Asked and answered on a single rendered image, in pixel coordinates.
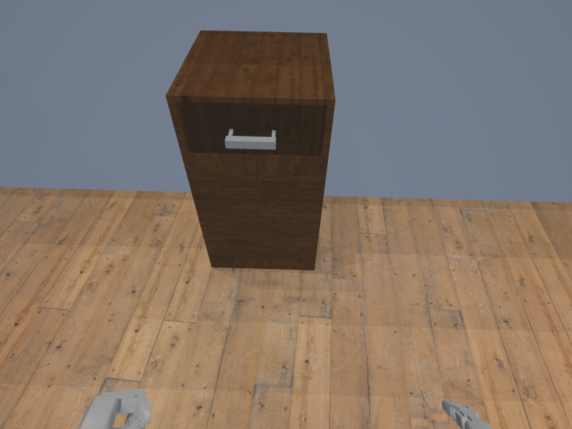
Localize drawer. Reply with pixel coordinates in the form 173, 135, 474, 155
177, 102, 325, 156

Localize robot right hand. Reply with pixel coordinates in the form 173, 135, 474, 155
442, 400, 492, 429

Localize handle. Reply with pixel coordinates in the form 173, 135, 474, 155
224, 129, 276, 150

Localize cabinet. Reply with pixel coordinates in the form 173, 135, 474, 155
165, 30, 335, 271

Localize robot left hand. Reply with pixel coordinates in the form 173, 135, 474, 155
78, 389, 152, 429

